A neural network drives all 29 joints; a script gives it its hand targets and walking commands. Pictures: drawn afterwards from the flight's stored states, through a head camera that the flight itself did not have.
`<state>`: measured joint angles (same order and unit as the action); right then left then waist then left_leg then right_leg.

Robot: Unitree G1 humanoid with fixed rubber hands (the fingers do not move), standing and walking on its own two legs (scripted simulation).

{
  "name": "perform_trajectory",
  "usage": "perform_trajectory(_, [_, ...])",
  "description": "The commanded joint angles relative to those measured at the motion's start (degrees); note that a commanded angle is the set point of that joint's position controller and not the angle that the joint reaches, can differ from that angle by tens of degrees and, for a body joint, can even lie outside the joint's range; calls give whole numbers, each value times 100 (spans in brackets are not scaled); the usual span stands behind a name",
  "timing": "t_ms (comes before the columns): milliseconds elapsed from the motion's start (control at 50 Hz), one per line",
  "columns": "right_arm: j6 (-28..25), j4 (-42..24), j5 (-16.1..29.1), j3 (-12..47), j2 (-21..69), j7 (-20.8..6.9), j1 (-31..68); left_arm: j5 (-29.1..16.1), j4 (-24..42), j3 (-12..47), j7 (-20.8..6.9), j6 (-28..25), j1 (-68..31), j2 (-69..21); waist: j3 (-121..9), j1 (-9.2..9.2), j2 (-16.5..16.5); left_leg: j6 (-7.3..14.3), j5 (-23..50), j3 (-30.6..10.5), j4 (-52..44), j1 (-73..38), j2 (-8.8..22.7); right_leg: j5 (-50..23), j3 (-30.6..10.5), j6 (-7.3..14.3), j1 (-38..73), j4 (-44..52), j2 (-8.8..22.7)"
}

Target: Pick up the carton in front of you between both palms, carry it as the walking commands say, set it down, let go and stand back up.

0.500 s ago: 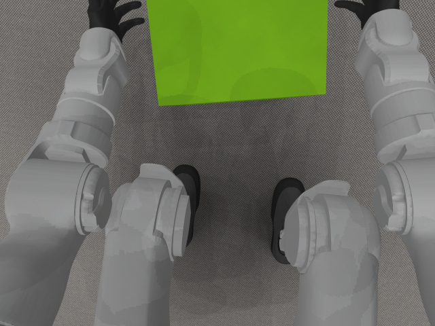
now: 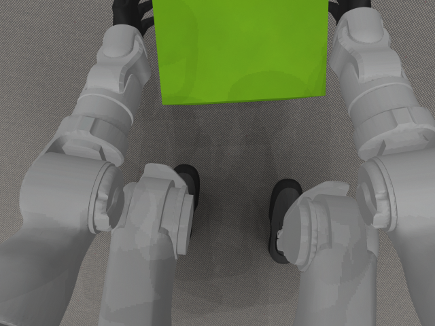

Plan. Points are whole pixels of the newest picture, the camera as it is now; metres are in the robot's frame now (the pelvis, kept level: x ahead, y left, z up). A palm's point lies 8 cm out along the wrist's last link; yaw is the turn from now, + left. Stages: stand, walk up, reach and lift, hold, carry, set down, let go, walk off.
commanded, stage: reach and lift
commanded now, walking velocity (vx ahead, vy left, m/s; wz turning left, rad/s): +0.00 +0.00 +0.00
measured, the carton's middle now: (237, 40) +0.52 +0.03 -0.25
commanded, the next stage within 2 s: none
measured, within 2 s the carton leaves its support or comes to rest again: leaves its support in 0.24 s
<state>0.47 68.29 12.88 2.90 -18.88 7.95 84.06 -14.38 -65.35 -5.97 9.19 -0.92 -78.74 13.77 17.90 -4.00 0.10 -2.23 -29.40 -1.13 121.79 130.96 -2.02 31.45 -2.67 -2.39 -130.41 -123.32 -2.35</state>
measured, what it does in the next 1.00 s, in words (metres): rises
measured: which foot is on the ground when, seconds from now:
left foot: down 0.00-1.00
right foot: down 0.00-1.00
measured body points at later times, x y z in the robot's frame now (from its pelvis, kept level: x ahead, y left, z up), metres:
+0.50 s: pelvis +0.00 +0.00 +0.01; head +0.31 +0.00 +0.34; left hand +0.51 +0.18 -0.10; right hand +0.55 -0.12 -0.08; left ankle +0.13 +0.13 -0.34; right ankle +0.12 -0.13 -0.34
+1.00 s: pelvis +0.01 +0.00 +0.14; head +0.24 +0.00 +0.52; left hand +0.48 +0.17 +0.07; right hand +0.51 -0.13 +0.09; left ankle +0.13 +0.13 -0.34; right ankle +0.12 -0.13 -0.34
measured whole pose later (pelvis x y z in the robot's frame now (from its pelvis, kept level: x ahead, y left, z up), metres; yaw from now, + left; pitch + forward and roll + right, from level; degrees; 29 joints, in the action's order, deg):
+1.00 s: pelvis +0.01 +0.00 +0.14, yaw -1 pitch +41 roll +1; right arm 18.6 40.3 -11.1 -23.6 1.1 3.1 56.0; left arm 10.1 -36.0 -27.0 3.7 21.2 -50.8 -1.6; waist -11.2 -1.8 -1.3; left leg -3.8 -27.4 -4.7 96.7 110.1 -5.5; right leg 28.6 -5.2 -3.2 -109.8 -97.7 -6.9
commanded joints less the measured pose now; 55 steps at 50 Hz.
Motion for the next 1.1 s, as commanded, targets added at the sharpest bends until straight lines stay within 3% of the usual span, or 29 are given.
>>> perform_trajectory(0, [-158, -473, -34, 262, 1363, -307, 1869, 125, 748, 328, -250, -116, -1925, -1171, -6541, -210, -310, -38, 1671, 331, -947, -3356, -238, -1358, 281, 149, 3199, 868, -256])
perform_trajectory(20, [-176, -585, -159, 433, 2032, -422, 2074, -66, 818, 689, -415, -91, -2237, -2106, -6545, 121, -427, -66, 1529, 292, -931, -3323, -319, -1295, 390, 181, 3192, 843, -285])
perform_trajectory(40, [-118, -814, -89, 730, 2916, -607, 2744, 68, 837, 840, -637, -30, -2597, -2776, -6466, -253, -484, -42, 1845, 314, -777, -3383, -358, -1464, 216, 178, 3097, 888, -329])
perform_trajectory(60, [-90, -965, -211, 780, 3751, -808, 2901, 56, 922, 936, -857, 38, -3010, -3475, -6398, 98, -646, 21, 1554, 299, -669, -3316, -404, -1242, 357, 137, 3004, 792, -339])
perform_trajectory(80, [-23, -887, -320, 666, 4024, -941, 2936, 179, 953, 1020, -1025, 130, -2982, -4039, -6385, -90, -539, -45, 1456, 340, -759, -3253, -499, -1171, 416, 119, 3030, 742, -343])
perform_trajectory(120, [95, -942, -174, 736, 4881, -1132, 3049, 215, 1349, 976, -1220, 211, -3525, -4441, -6385, -301, -624, 36, 1521, 514, -575, -3057, -511, -1330, 353, 135, 2894, 719, -427])
perform_trajectory(160, [102, -1379, -353, 757, 4960, -1193, 2872, 253, 1488, 812, -1387, 342, -3180, -4860, -6901, 5, -695, -11, 1795, 638, -450, -3077, -579, -1603, 465, 134, 3198, 768, -497])
perform_trajectory(200, [254, -1306, -291, 824, 5489, -1209, 3014, 260, 1710, 968, -1470, 484, -3281, -5087, -7046, -317, -699, 23, 1877, 588, -583, -3290, -566, -1591, 443, 168, 3308, 684, -505])
perform_trajectory(220, [344, -1387, -327, 631, 5792, -1250, 2713, 17, 2578, 1406, -1484, 424, -3805, -5160, -7549, 92, -655, -2, 2060, 591, -494, -3408, -562, -1951, 535, 197, 3496, 611, -578])
perform_trajectory(380, [1015, -2530, -583, 1002, 7272, -1312, 1768, 180, 3768, 1758, -1629, 1040, -3566, -5956, -9622, -70, -538, -54, 2174, 826, -900, -4279, -662, -2016, 703, 117, 4275, 1021, -690])
perform_trajectory(420, [1099, -2948, -555, 938, 7263, -1389, 2152, 348, 3717, 1760, -1665, 1260, -3198, -6290, -9490, -323, -118, -41, 1955, 780, -1131, -4333, -642, -1704, 664, 144, 4013, 1132, -733])
perform_trajectory(440, [1249, -2579, -828, 775, 7457, -1420, 1864, 470, 3708, 1748, -1673, 1340, -3274, -6385, -9177, 49, -332, 2, 1651, 737, -1201, -4212, -659, -1522, 702, 120, 3793, 1256, -781])
perform_trajectory(460, [1359, -2319, -866, 688, 7462, -1484, 1805, 584, 3897, 1784, -1681, 1406, -3240, -6386, -9021, -331, -197, -6, 1375, 802, -1361, -4205, -719, -1135, 663, 178, 3616, 1373, -762])
perform_trajectory(480, [1467, -2122, -1064, 527, 7538, -1518, 1381, 707, 3528, 1549, -1746, 1544, -2963, -6650, -8465, 91, -371, 13, 1049, 723, -1502, -3876, -645, -861, 686, 154, 3563, 1659, -807])
perform_trajectory(580, [1606, -1967, -1439, 3, 7510, -1662, 1340, 1274, 3005, 978, -1847, 1807, -2558, -6952, -8210, 56, -28, 0, 546, 721, -2019, -3867, -739, -472, 645, 233, 3561, 2154, -809])
perform_trajectory(640, [1686, -1443, -1753, -239, 7647, -1661, 896, 1560, 2826, 683, -1878, 1802, -2200, -6740, -7981, -43, -523, 55, 592, 656, -2371, -3908, -744, -488, 772, 104, 3515, 2450, -789])
perform_trajectory(660, [1582, -2124, -1573, -184, 7526, -1649, 1281, 1472, 2643, 847, -1904, 1897, -2303, -6958, -7790, 139, 2, 5, 625, 654, -2415, -3947, -732, -563, 662, 237, 3489, 2546, -821])
perform_trajectory(680, [1685, -1957, -1615, -195, 7702, -1683, 1351, 1662, 2719, 686, -1905, 1865, -2180, -6749, -7846, -289, -212, 80, 675, 741, -2559, -4048, -753, -614, 615, 159, 3555, 2686, -815])
perform_trajectory(700, [1705, -1886, -1662, -212, 7584, -1668, 1269, 1637, 2527, 534, -1923, 1896, -2189, -6984, -7713, 72, -198, 69, 502, 612, -2581, -3838, -700, -442, 601, 216, 3784, 2811, -813])
perform_trajectory(760, [1780, -1658, -2008, -616, 7733, -1734, 765, 1870, 2665, 515, -1958, 1945, -2061, -6809, -7473, 21, -212, 85, 531, 593, -2957, -4075, -744, -433, 646, 192, 3636, 3076, -814])
perform_trajectory(780, [1735, -1727, -2055, -607, 7785, -1740, 684, 1751, 2596, 683, -1974, 1979, -2044, -7245, -8049, 224, -80, 24, 652, 603, -3022, -4463, -761, -731, 675, 200, 4069, 3057, -812])
perform_trajectory(820, [1729, -2339, -1672, 9, 8344, -1755, 965, 1618, 2943, 943, -1940, 1914, -1837, -7114, -8816, -42, -271, 53, 1128, 567, -3025, -4914, -731, -1116, 594, 100, 4500, 3111, -851])
perform_trajectory(880, [1879, -1993, -1881, -154, 8187, -1741, 328, 1575, 3056, 1099, -2018, 2001, -1740, -7386, -8236, 313, -365, 46, 887, 511, -3349, -5036, -742, -893, 644, 99, 4661, 3518, -837])
perform_trajectory(900, [1865, -2141, -1701, 79, 8223, -1768, 282, 1644, 3198, 1201, -2041, 2041, -1774, -7246, -8467, -151, 56, 13, 986, 736, -3338, -5031, -800, -1007, 424, 167, 4873, 3604, -852])
perform_trajectory(920, [1852, -2318, -1710, 139, 8201, -1762, 329, 1630, 2806, 1135, -2018, 2108, -1383, -7559, -8371, 190, -91, 4, 1072, 593, -3367, -5166, -759, -1121, 467, 106, 5053, 3672, -822])
perform_trajectory(940, [1879, -2350, -1534, 182, 8298, -1755, 477, 1575, 2985, 1091, -2055, 2042, -1319, -7437, -8351, -115, -258, 43, 1050, 635, -3440, -5075, -763, -1096, 453, 40, 5315, 3763, -801])
perform_trajectory(980, [1908, -2478, -1596, 407, 8290, -1777, 367, 1414, 3267, 1329, -2047, 2048, -1631, -7445, -8611, 236, -504, 48, 1001, 515, -3589, -5565, -762, -997, 571, 40, 5273, 3869, -818])
perform_trajectory(1000, [1873, -2415, -1513, 389, 8426, -1768, 105, 1386, 3171, 1529, -2065, 2087, -1418, -7662, -8551, 47, -55, -31, 1026, 615, -3685, -5542, -785, -1129, 451, 100, 5634, 3962, -812])
perform_trajectory(1080, [1920, -2584, -1606, 553, 8559, -1780, -297, 1425, 3194, 1524, -2060, 2104, -970, -7676, -8205, 163, -239, -3, 1247, 459, -4056, -6083, -815, -1181, 408, 71, 5734, 4339, -793])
